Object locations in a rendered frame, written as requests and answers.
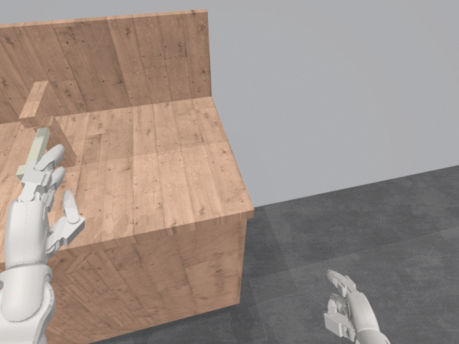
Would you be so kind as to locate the robot right hand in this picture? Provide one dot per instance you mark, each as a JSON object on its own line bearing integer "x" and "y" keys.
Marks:
{"x": 356, "y": 312}

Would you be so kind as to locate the robot right forearm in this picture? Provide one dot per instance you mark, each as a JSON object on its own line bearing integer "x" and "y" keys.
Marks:
{"x": 370, "y": 337}

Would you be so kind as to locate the robot left hand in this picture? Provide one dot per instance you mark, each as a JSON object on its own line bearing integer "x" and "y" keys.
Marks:
{"x": 27, "y": 223}

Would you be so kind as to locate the counter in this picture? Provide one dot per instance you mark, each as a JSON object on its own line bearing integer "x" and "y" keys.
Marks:
{"x": 146, "y": 159}

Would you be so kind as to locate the tap lever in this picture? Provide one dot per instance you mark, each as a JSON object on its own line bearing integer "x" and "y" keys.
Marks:
{"x": 37, "y": 150}

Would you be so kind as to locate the robot left forearm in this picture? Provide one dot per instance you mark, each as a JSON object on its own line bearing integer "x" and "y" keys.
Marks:
{"x": 27, "y": 304}

